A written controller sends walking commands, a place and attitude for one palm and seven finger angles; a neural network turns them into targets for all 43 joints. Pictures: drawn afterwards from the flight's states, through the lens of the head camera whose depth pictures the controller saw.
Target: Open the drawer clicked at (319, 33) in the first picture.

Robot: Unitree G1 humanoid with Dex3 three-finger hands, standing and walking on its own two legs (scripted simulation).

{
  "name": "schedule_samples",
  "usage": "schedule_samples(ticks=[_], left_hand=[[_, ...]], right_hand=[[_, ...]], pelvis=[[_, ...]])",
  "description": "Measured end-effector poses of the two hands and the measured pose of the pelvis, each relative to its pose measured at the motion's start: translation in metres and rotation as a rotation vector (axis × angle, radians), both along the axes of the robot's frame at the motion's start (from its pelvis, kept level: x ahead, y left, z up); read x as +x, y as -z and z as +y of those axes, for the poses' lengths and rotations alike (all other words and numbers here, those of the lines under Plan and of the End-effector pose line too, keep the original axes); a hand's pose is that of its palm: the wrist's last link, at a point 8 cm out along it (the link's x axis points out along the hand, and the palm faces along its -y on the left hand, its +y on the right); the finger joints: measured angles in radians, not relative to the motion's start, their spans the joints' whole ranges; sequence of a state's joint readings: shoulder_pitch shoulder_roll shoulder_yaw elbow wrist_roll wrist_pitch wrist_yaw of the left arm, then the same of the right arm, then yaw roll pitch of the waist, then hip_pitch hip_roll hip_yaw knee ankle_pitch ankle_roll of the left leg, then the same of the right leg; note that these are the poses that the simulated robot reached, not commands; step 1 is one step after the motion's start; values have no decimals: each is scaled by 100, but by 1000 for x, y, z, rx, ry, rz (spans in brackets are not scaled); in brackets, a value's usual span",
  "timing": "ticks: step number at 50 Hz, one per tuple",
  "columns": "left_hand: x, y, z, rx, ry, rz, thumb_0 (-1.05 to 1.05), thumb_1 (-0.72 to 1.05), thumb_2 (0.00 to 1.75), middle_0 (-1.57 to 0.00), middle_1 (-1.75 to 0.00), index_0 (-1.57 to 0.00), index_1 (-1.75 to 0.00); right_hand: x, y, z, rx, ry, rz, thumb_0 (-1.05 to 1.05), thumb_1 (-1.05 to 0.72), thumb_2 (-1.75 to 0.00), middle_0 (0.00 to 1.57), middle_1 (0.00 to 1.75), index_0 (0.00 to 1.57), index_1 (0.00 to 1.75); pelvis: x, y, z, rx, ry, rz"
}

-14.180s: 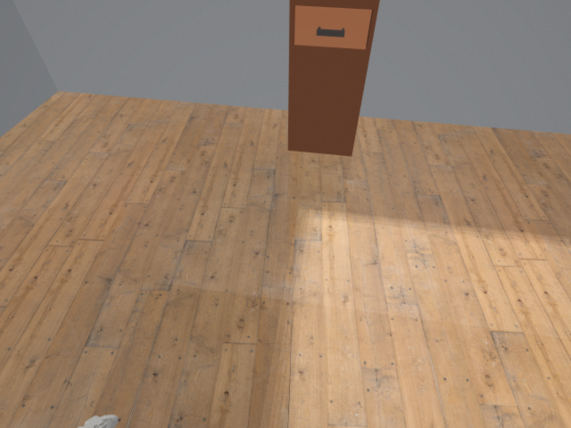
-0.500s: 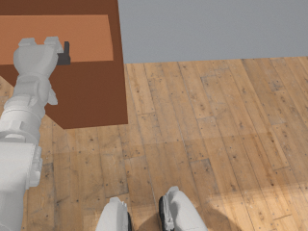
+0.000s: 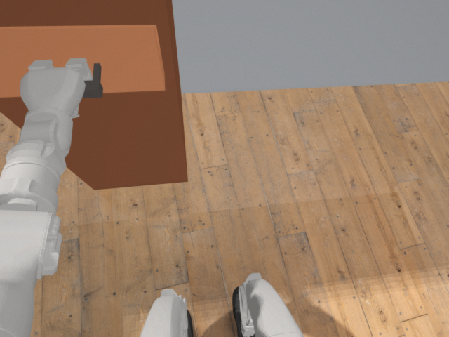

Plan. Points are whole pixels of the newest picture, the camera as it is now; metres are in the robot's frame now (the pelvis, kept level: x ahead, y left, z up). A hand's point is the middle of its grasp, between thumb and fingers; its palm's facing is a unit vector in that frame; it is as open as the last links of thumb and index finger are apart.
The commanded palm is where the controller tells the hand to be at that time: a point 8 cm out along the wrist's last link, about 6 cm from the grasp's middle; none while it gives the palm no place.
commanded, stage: close the thumb around the handle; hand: left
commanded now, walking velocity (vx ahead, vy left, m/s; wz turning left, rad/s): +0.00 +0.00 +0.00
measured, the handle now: (65, 80) +0.57 +0.24 +0.01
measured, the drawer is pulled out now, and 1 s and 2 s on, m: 0.00 0.09 0.22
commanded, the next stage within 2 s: pull the drawer open in 0.06 s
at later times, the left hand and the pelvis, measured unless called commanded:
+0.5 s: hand (69, 120) +0.50 +0.23 -0.01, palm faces -0.07 -0.04 -1.00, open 5.3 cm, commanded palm +0.48 +0.23 +0.04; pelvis +0.02 +0.00 +0.01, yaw -1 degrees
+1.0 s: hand (65, 156) +0.43 +0.23 -0.01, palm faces -0.05 -0.03 -1.00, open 5.2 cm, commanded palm +0.41 +0.23 +0.04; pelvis +0.03 +0.00 +0.03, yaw +0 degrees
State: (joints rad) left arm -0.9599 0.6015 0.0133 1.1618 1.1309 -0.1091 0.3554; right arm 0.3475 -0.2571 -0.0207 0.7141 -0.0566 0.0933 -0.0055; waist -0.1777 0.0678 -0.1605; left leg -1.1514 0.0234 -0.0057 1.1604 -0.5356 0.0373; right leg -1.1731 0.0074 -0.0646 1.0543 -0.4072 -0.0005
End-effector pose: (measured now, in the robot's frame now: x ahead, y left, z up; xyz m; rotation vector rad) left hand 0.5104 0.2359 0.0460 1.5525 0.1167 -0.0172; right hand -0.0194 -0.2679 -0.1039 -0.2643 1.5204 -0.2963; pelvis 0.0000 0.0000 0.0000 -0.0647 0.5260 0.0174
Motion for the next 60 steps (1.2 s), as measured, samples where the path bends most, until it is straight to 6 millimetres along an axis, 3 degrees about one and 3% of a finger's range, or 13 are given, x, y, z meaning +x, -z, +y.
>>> schedule_samples(ticks=[19,44,60], left_hand=[[-9,1,0,-14,5,-5,0,78,82,-36,-135,-42,-135],[-78,1,-1,-16,12,-26,0,77,84,-36,-135,-42,-135],[-113,1,-2,-18,8,-37,0,77,85,-36,-135,-42,-135]], right_hand=[[19,-3,0,20,0,-14,1,-90,-90,20,30,20,30],[104,-7,4,66,-72,-175,1,-91,-90,20,30,20,30],[116,-6,0,70,-85,-240,1,-91,-90,20,30,20,30]], pelvis=[[12,-9,1,7,17,-17],[28,-26,2,24,12,-96],[20,-27,-5,38,18,-128]])
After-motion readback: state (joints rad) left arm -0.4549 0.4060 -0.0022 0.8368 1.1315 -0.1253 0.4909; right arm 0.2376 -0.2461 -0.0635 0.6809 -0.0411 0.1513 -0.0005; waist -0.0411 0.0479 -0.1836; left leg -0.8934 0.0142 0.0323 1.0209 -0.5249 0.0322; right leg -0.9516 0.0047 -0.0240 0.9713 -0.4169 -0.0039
